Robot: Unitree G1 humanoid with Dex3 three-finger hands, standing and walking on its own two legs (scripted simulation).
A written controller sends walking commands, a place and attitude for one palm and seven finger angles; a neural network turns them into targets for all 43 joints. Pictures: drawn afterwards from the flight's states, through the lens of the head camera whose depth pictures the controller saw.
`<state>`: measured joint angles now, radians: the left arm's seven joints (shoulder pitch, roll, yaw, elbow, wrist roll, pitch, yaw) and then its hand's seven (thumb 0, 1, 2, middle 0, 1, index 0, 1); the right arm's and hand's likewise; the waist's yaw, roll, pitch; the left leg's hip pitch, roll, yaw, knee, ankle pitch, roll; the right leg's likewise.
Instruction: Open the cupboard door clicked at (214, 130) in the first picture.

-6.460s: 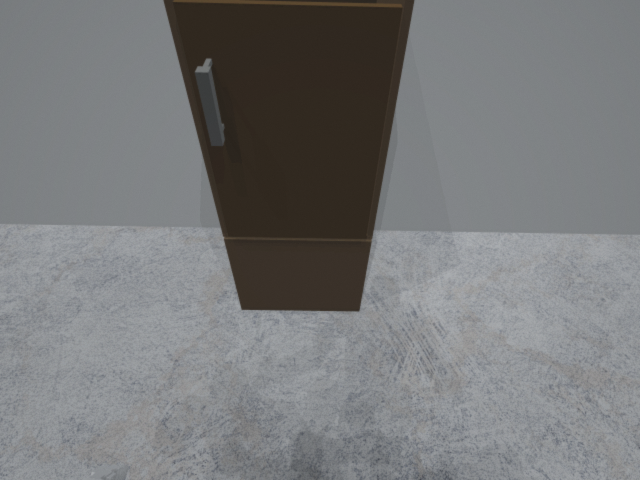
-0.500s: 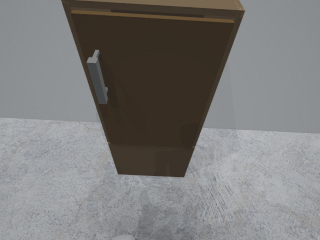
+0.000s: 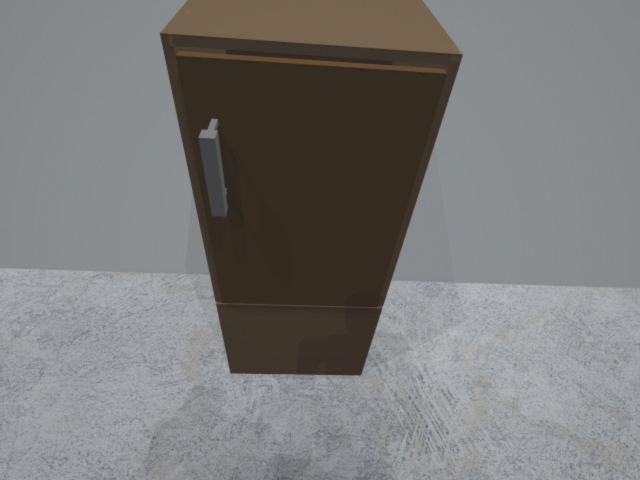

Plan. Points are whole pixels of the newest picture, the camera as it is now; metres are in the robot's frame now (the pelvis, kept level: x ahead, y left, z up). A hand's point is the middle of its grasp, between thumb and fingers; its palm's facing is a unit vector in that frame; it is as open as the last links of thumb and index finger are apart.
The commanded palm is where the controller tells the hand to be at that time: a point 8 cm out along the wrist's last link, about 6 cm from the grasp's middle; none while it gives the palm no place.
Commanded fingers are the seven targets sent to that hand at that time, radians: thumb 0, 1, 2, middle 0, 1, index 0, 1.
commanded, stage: come to a stop and stand still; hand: left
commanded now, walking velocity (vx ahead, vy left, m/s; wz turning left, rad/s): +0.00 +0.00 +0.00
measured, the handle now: (216, 168) +0.56 +0.20 +0.09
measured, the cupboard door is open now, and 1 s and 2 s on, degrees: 0 0 0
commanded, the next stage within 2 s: look again from close up in 1.28 s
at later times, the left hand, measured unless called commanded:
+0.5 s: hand out of the picture -0.10 +0.19 -0.18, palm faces +0.11 -0.98 -0.14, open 7.4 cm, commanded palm none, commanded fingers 0.00 0.90 0.90 -0.20 -0.30 -0.20 -0.30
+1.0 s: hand out of the picture -0.11 +0.23 -0.16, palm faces +0.08 -0.98 -0.16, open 7.3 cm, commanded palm none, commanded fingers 0.00 0.90 0.90 -0.20 -0.30 -0.20 -0.30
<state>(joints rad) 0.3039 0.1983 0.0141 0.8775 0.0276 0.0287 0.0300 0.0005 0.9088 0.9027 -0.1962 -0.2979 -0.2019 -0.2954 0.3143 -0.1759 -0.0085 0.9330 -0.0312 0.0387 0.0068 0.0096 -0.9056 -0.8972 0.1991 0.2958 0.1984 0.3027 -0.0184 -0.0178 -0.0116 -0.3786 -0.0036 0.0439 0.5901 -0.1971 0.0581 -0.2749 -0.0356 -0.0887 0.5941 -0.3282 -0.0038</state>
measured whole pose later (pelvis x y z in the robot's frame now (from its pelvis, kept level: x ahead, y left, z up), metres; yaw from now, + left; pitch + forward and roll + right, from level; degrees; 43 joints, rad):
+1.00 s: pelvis -0.13 +0.06 +0.01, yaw +1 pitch -2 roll -1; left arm 0.35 0.18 0.04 0.99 0.03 0.03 0.01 0.00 0.91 0.90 -0.19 -0.30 -0.20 -0.29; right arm 0.38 -0.11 -0.01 1.05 -0.03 0.01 -0.02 0.01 -0.91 -0.90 0.20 0.30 0.20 0.30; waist 0.00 -0.04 -0.06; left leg -0.25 -0.03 0.06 0.44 -0.17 0.08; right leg -0.37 0.00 -0.03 0.89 -0.38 -0.01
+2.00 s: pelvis -0.08 +0.10 +0.02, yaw +0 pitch +0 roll +0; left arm 0.30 0.15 -0.02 1.10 0.02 -0.01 0.03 0.00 0.92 0.90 -0.19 -0.30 -0.20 -0.30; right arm 0.26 -0.16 0.02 1.12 -0.01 -0.01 -0.03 0.01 -0.93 -0.90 0.20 0.30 0.20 0.30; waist 0.01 -0.04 0.01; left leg -0.20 -0.03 0.09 0.40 -0.20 0.06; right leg -0.11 -0.04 -0.03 0.40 -0.28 0.02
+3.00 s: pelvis +0.06 -0.02 +0.00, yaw +3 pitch +1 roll +0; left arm 0.26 0.18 0.04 1.00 0.03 -0.01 0.01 0.00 0.92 0.90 -0.19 -0.30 -0.20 -0.29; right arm 0.24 -0.20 -0.05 1.04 -0.02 0.03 -0.02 0.01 -0.91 -0.90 0.20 0.30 0.20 0.30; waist 0.01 0.03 0.04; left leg -0.36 0.08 0.04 0.85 -0.52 -0.01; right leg -0.32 -0.05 -0.11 0.59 -0.28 -0.01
